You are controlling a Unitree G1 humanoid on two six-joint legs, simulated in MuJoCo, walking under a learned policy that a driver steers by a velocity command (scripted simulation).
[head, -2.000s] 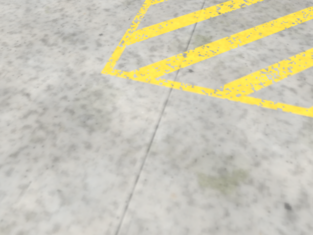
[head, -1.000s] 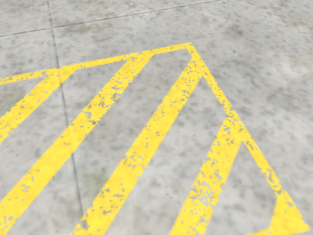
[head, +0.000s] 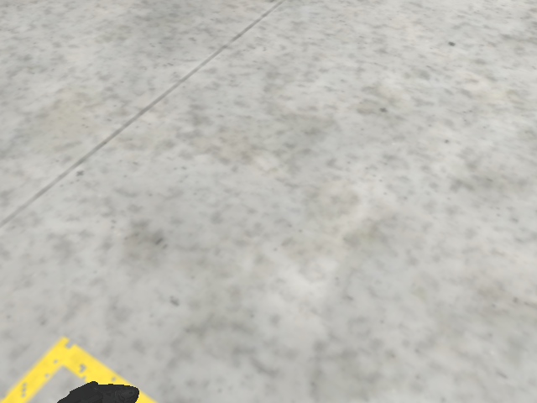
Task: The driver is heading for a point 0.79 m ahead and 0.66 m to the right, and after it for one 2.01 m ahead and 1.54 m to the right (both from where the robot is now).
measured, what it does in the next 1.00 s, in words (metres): walks ahead, turning right: right foot, then left foot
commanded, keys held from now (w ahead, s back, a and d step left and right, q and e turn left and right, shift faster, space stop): w+e+shift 0.90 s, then e+shift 0.10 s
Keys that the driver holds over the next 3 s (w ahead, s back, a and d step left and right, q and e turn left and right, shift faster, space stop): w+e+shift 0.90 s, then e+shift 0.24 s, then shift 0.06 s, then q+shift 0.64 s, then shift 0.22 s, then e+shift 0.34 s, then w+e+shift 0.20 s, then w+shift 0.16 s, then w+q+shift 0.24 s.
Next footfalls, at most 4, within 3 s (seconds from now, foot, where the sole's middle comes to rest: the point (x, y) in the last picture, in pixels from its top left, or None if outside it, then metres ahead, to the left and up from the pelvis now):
0.18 right None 0.36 -0.06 -0.77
0.58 left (264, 286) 0.83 -0.01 -0.77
1.02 right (393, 223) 1.04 -0.43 -0.77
1.46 left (410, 174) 1.24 -0.53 -0.77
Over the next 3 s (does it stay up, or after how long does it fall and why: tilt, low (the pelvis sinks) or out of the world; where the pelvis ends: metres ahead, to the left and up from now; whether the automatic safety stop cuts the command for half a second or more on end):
stays up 1.17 -0.75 -0.02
